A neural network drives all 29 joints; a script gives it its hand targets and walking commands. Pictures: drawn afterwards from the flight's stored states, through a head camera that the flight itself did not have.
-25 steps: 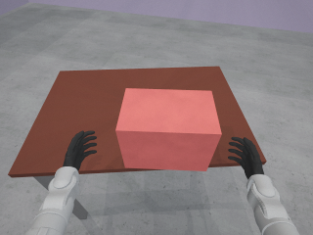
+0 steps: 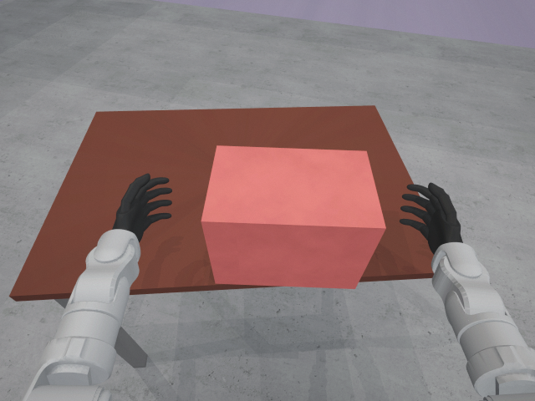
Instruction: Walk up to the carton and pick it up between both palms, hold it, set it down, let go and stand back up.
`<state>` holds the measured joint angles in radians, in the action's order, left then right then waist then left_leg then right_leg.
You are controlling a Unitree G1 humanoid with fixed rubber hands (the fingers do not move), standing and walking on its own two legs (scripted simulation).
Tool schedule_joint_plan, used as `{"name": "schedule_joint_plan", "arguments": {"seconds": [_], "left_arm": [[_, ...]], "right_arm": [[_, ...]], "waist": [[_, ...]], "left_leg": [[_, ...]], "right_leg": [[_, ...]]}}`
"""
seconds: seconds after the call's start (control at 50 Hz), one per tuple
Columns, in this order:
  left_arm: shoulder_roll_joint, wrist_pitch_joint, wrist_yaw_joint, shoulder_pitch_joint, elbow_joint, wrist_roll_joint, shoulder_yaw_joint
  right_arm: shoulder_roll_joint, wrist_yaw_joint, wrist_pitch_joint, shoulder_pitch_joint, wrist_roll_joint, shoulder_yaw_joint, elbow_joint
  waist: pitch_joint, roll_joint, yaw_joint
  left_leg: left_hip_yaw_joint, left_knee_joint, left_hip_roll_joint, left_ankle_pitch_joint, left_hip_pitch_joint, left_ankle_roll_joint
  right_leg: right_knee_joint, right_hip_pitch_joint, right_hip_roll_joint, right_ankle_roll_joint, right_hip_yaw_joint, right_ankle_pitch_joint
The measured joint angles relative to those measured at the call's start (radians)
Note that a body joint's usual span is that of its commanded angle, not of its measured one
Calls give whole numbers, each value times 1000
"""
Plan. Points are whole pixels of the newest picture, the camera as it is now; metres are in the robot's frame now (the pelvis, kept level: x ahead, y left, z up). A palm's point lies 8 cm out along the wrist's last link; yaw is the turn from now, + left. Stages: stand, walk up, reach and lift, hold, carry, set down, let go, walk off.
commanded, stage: reach and lift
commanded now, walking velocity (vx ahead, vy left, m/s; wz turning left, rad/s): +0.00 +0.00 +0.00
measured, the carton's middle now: (288, 219) +0.43 -0.02 -0.01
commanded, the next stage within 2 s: none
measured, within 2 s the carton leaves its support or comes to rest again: neither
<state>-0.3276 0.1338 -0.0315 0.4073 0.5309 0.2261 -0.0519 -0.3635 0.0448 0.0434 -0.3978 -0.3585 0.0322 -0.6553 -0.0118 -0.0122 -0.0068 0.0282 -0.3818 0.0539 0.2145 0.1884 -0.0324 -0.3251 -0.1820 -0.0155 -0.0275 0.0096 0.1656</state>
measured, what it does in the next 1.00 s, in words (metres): stands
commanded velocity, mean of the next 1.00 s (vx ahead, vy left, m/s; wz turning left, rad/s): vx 0.00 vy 0.00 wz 0.00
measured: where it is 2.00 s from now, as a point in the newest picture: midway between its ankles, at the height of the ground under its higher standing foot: outside the picture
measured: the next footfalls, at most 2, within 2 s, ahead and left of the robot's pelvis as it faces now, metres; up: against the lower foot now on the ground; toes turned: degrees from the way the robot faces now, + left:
none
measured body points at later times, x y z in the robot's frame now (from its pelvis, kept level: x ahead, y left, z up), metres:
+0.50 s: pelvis -0.02 -0.01 -0.01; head +0.02 +0.00 +0.44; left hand +0.43 +0.22 +0.11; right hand +0.42 -0.24 +0.11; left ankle -0.01 +0.13 -0.75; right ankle +0.00 -0.14 -0.75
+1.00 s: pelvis -0.02 +0.00 -0.02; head +0.04 +0.02 +0.43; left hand +0.44 +0.24 +0.07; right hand +0.43 -0.25 +0.08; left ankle -0.01 +0.13 -0.75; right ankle +0.00 -0.14 -0.75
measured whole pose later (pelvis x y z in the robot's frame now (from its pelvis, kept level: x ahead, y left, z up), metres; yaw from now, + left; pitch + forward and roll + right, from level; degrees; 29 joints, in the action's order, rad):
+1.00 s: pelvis -0.02 +0.00 -0.02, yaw +1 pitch +17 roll -2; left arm -0.38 -0.20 -0.03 1.05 1.47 0.39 0.22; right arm -0.40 0.00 0.18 -0.99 -0.48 0.16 -1.43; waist 0.19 -0.01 -0.03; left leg -0.02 -0.54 0.06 0.22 0.62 -0.04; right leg -0.46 -0.58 -0.01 -0.02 -0.03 0.17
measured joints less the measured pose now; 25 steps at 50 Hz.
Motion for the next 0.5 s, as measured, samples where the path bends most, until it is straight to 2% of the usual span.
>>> {"name": "schedule_joint_plan", "arguments": {"seconds": [0.16,0.28,0.4,0.5], "left_arm": [[-18,20,23,178,147,24,28],[-41,4,25,324,325,64,81],[-59,-32,8,442,476,68,103],[-89,-73,12,509,569,111,136]], "right_arm": [[-12,-14,-52,-155,10,-8,-114],[-20,-16,-77,-288,-5,3,-237],[-30,-9,-77,-397,-46,63,-365],[-16,4,-63,-455,-50,58,-395]], "waist": [[57,4,6],[98,0,-5],[98,-3,-9],[110,0,-23]], "left_leg": [[1,-6,-1,-20,78,2],[-10,-27,3,-20,130,-2],[-17,-40,9,-20,155,-8],[-27,-53,8,-23,211,-9]], "right_leg": [[-17,-83,0,4,2,-15],[-46,-136,3,9,-6,-7],[-61,-160,10,13,-13,-4],[-76,-213,9,15,-22,-3]]}}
